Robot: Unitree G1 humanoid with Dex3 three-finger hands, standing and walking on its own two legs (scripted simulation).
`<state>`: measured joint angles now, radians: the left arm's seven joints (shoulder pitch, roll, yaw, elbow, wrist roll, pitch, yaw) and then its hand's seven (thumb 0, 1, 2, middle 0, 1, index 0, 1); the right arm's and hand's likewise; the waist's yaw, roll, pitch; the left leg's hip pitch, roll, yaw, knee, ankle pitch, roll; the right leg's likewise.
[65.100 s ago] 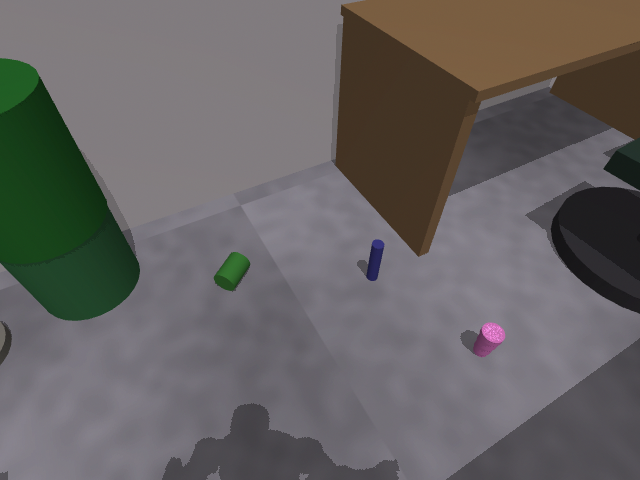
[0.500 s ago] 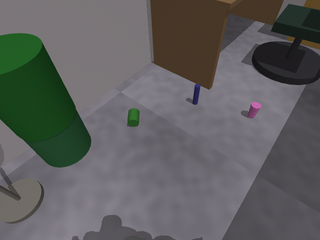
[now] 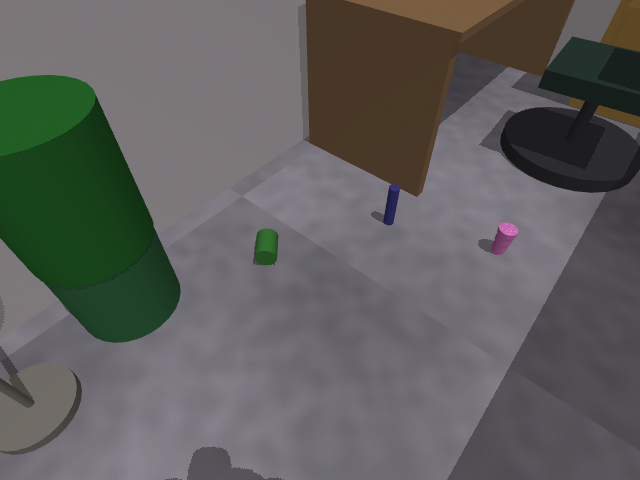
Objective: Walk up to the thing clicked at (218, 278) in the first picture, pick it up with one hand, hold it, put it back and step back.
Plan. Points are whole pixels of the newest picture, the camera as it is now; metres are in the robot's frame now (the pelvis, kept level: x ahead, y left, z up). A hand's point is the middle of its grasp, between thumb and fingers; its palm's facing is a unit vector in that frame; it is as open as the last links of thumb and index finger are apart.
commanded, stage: step back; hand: left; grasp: from above
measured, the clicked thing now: (266, 246) +1.08 +0.25 -0.72
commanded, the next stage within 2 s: stand in 0.44 s
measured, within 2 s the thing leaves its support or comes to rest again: neither
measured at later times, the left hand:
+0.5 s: hand out of the picture +0.15 +0.27 -0.14, palm faces -0.02 -0.94 -0.35, open 7.4 cm
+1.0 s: hand out of the picture +0.10 +0.26 -0.14, palm faces -0.05 -0.94 -0.34, open 7.4 cm
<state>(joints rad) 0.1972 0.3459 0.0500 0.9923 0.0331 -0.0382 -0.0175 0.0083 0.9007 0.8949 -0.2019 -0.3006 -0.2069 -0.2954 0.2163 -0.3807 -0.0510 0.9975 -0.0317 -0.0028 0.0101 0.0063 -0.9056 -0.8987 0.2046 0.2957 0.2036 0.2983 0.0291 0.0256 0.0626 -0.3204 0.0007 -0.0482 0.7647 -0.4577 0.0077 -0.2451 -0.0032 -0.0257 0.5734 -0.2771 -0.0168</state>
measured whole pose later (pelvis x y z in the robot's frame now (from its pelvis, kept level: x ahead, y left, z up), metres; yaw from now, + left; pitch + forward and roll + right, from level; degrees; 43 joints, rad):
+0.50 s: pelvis +0.04 +0.02 +0.01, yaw -2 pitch -2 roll +0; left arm 0.06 0.37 0.01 1.08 0.00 -0.02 0.00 0.01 0.90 0.90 -0.20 -0.30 -0.20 -0.29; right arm 0.03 -0.32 -0.02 1.08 -0.01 -0.01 0.00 0.00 -0.90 -0.90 0.21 0.30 0.20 0.30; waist 0.01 -0.01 0.07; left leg -0.16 0.01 0.02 0.44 -0.24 0.00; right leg -0.14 -0.02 0.02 0.43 -0.25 0.02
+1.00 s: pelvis +0.02 +0.01 +0.02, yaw -1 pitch -2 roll +0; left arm 0.10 0.35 0.00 1.15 0.01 -0.01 -0.01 0.01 0.90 0.90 -0.20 -0.30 -0.20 -0.29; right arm 0.09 -0.34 -0.01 1.16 -0.01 -0.01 0.01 0.01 -0.91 -0.90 0.20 0.30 0.20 0.30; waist -0.01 -0.01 0.06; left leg -0.12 0.01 0.01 0.31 -0.15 -0.01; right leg -0.11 -0.02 0.01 0.32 -0.17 0.02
